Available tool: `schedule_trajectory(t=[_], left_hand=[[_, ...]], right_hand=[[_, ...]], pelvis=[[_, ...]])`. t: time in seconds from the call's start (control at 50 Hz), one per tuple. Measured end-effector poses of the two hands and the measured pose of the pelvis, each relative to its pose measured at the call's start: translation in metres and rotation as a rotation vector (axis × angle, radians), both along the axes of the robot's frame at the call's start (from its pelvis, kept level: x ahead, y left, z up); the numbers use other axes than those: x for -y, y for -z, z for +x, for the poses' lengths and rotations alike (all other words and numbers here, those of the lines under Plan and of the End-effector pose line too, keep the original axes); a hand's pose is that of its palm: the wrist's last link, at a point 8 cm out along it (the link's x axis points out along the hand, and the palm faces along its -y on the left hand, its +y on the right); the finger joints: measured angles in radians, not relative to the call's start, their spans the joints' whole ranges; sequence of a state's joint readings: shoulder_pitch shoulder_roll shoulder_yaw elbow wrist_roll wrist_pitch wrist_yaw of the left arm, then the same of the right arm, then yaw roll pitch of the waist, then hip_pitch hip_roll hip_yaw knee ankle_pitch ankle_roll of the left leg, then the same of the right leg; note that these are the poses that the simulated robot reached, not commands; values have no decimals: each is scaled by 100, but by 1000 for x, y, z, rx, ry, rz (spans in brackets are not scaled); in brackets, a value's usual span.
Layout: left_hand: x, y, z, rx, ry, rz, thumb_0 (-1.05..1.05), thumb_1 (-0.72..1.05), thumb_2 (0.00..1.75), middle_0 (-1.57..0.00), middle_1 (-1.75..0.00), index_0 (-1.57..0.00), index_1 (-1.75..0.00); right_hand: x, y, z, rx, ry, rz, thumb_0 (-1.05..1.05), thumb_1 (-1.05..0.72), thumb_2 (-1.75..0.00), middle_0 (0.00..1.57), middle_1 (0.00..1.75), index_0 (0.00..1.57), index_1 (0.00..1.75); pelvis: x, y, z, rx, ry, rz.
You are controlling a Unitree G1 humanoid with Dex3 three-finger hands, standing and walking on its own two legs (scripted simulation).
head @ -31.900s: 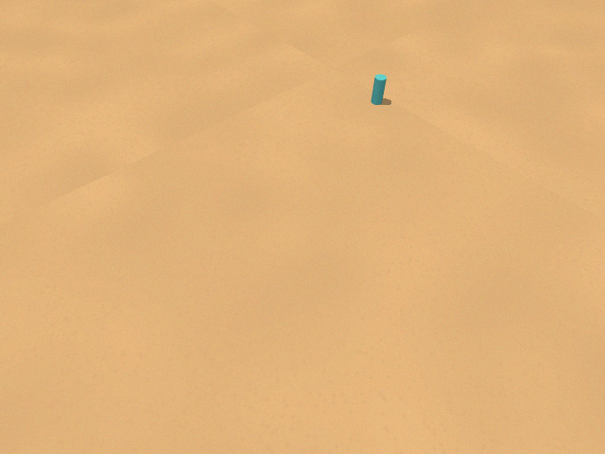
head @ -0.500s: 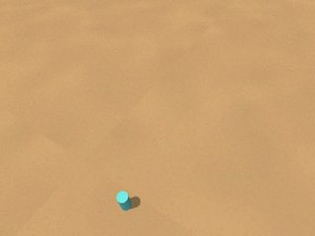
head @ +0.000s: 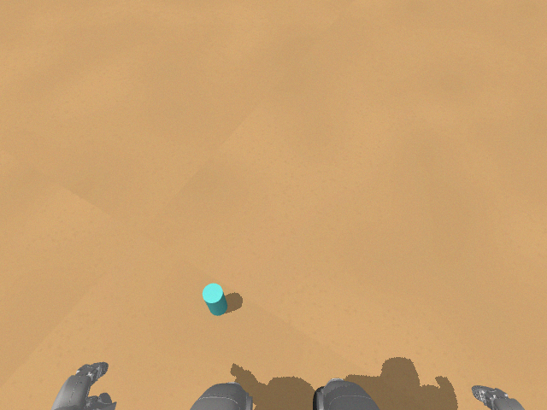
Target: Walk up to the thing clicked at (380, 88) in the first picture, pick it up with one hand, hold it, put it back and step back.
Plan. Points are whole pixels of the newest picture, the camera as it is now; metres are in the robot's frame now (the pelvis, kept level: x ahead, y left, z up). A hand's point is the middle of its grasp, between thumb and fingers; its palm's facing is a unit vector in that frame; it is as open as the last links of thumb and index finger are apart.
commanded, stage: step back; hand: left
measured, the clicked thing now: (215, 300) +0.45 +0.20 -0.68
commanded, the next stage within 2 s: none
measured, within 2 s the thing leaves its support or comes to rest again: neither
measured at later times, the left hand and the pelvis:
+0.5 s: hand out of the picture +0.02 +0.27 -0.15, palm faces -0.11 -0.91 -0.40, open 7.4 cm; pelvis -0.10 +0.01 -0.01, yaw -5 degrees
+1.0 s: hand out of the picture -0.10 +0.28 -0.15, palm faces -0.04 -0.94 -0.34, open 7.4 cm; pelvis -0.23 +0.02 +0.01, yaw -2 degrees
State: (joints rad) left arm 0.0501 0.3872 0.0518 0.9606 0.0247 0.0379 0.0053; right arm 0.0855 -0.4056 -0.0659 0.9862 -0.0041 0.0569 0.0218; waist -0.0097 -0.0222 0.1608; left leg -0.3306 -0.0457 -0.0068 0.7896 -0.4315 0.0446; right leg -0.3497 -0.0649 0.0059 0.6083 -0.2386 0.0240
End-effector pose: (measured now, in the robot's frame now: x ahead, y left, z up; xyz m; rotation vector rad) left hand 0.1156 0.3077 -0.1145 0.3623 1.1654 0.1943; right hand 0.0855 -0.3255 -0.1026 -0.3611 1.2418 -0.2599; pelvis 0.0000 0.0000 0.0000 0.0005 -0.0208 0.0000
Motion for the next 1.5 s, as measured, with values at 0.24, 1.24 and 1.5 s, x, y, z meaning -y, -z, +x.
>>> schedule_trajectory(t=[0.24, 1.24, 1.5], left_hand=[[-14, 9, -22, 1, 35, -38, 1, 91, 89, -20, -30, -20, -30], [8, 2, -330, -55, 48, 40, 1, 91, 89, -20, -30, -20, -30], [31, -30, -387, 56, 55, 62, 1, 90, 89, -20, -30, -21, -30]], right_hand=[[-37, -12, -83, -75, 32, -39, 0, -91, -90, 20, 30, 21, 31], [11, 4, -290, 178, -25, -23, 0, -90, -90, 21, 30, 21, 31], [19, 16, -415, 18, 3, 18, 0, -91, -90, 20, 30, 20, 30]], pelvis=[[-25, -7, -40, -12, 24, -24], [13, 13, -315, 26, 116, -18], [25, -1, -392, -9, 50, 31]])
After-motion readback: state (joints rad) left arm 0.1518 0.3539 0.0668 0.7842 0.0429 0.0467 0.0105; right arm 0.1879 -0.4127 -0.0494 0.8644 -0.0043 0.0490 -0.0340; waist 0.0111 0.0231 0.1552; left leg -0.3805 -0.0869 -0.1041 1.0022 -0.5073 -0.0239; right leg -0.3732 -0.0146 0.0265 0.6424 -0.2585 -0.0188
